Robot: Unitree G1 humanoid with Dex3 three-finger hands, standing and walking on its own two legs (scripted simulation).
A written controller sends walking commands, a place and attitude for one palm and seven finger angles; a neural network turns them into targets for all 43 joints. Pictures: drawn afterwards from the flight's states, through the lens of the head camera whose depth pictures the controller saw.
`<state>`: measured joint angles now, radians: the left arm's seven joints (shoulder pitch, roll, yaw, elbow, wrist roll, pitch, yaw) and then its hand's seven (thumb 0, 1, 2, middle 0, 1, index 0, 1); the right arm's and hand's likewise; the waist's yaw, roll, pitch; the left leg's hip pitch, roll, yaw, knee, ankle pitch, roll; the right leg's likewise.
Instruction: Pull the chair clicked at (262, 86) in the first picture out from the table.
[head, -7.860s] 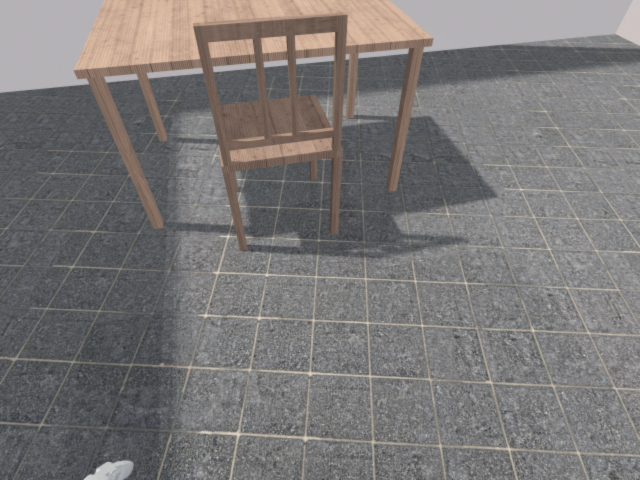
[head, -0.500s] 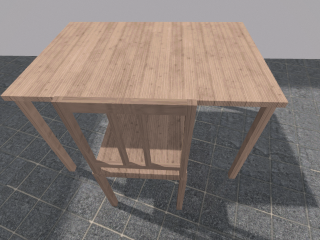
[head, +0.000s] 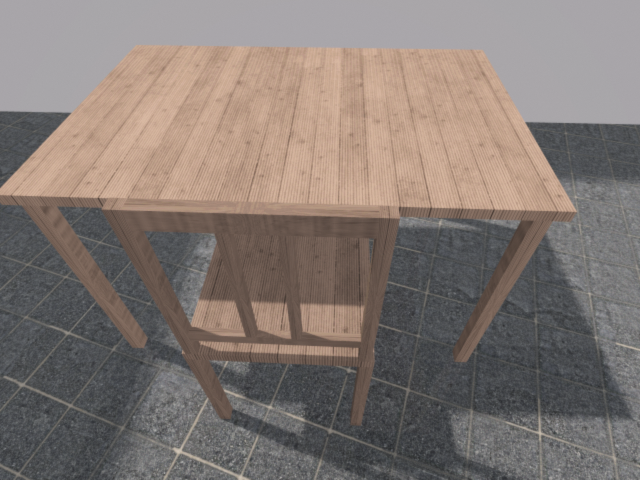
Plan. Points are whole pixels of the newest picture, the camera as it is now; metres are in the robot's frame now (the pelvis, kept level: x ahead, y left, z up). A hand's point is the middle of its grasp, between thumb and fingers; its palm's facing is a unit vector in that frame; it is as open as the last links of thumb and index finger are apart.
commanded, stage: look again from close up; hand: left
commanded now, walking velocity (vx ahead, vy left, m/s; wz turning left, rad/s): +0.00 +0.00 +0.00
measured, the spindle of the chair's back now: (239, 289) +0.44 +0.18 -0.09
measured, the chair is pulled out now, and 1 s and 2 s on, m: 0.00 0.00 0.00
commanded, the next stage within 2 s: none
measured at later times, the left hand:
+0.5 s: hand out of the picture -0.02 +0.18 -0.17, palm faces +0.03 -0.99 -0.16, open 7.4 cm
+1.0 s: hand out of the picture -0.03 +0.18 -0.17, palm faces +0.04 -0.99 -0.17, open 7.4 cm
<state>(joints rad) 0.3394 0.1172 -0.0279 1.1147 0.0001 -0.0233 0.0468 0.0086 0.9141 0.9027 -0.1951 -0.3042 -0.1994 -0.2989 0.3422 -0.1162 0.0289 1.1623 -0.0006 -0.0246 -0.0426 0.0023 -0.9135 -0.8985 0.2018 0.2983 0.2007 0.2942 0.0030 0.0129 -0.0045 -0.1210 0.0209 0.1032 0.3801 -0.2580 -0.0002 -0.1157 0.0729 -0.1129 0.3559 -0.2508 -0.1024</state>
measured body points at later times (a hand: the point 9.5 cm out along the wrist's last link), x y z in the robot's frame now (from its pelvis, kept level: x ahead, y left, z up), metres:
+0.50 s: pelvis +0.00 +0.02 +0.00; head +0.00 +0.02 +0.45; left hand -0.03 +0.23 -0.16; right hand -0.03 -0.18 -0.17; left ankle -0.04 +0.12 -0.74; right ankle -0.03 -0.04 -0.74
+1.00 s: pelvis +0.00 +0.03 +0.00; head +0.00 +0.02 +0.45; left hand -0.03 +0.23 -0.16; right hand -0.03 -0.17 -0.17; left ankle -0.04 +0.12 -0.74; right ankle -0.03 -0.04 -0.74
